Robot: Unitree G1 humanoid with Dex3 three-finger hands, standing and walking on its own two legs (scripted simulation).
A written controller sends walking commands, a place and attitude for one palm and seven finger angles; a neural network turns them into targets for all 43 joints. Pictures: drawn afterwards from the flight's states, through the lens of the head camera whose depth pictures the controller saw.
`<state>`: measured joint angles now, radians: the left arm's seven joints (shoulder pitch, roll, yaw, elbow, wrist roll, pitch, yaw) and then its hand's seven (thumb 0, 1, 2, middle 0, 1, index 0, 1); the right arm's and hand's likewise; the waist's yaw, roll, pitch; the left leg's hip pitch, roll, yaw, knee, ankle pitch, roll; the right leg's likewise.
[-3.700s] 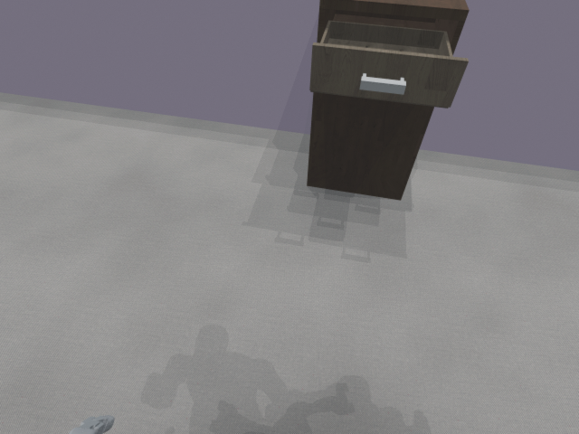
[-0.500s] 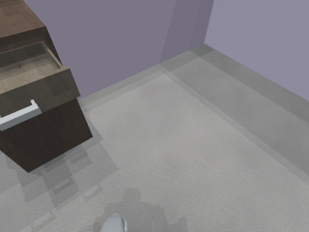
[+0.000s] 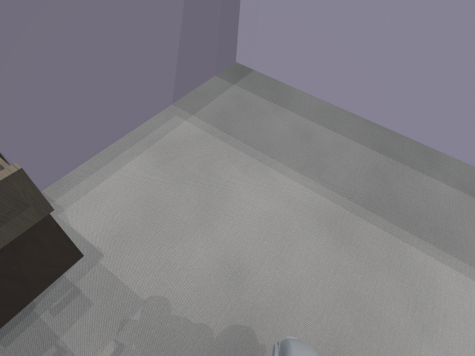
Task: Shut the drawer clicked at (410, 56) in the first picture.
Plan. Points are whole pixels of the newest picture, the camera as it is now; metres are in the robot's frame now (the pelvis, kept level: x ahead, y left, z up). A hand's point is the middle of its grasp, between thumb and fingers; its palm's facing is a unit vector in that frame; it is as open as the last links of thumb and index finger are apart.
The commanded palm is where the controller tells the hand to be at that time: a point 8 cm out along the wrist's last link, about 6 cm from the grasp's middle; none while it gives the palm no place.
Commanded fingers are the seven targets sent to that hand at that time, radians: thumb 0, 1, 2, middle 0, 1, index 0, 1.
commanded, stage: walk to a spot facing it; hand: left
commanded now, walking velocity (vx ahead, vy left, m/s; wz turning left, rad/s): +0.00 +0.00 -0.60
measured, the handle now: out of the picture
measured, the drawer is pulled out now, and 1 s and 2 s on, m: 0.30 0.30 0.30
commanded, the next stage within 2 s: turn to face it in 0.10 s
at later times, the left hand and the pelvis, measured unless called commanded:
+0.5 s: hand (180, 331) +0.19 +0.12 -0.16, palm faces -0.10 -0.98 -0.17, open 7.4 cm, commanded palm none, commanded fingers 0.00 0.90 0.90 -0.20 -0.30 -0.20 -0.30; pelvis +0.04 -0.03 -0.01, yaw -5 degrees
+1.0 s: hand out of the picture +0.08 +0.18 -0.16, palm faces +0.24 -0.93 -0.29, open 7.4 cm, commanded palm none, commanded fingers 0.00 0.90 0.90 -0.20 -0.30 -0.20 -0.30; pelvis +0.02 -0.05 -0.01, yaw +12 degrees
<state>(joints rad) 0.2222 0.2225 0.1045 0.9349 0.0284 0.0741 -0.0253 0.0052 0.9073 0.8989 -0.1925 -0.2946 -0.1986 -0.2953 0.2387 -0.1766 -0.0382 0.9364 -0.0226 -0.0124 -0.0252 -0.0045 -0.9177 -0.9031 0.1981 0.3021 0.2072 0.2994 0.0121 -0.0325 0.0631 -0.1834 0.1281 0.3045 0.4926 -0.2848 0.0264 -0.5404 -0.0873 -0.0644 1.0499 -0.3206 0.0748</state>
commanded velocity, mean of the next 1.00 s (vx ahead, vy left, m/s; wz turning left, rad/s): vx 0.00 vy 0.00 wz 0.40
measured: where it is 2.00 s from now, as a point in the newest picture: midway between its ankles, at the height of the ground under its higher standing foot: outside the picture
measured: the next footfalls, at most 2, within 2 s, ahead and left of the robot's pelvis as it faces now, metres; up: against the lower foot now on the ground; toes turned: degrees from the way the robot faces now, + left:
right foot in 0.16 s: +0.08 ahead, -0.14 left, +0.00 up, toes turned -14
left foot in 0.54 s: +0.10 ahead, +0.08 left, +0.00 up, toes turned +5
